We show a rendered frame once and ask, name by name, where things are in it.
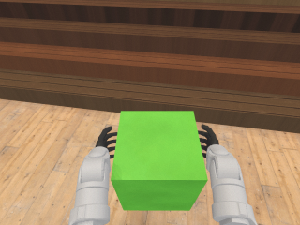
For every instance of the robot left hand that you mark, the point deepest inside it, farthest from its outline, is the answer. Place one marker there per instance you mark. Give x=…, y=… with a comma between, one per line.
x=104, y=136

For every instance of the left robot forearm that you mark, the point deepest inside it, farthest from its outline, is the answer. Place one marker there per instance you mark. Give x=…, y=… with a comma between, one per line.
x=92, y=190

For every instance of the carton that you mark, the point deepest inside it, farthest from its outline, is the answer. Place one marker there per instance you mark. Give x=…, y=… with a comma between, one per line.
x=158, y=161

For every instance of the right robot forearm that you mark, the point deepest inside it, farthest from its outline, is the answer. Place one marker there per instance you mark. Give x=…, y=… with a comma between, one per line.
x=230, y=203

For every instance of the robot right hand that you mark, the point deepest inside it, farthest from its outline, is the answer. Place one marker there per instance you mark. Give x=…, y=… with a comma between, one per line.
x=211, y=138

